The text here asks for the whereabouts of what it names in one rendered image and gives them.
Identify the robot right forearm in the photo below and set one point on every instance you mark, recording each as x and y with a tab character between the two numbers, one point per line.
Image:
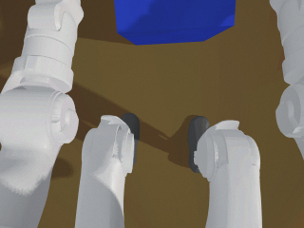
290	23

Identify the right robot shin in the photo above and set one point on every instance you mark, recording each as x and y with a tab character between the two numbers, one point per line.
228	125

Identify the carton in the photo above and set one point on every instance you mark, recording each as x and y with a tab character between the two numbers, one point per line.
153	22

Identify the robot right thigh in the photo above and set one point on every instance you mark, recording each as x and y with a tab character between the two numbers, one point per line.
234	181

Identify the left robot upper arm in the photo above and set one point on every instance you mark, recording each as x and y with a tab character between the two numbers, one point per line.
34	124

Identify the right robot upper arm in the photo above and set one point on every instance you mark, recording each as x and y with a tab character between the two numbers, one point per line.
290	114

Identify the robot left forearm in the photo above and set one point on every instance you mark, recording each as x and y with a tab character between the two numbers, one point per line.
49	44

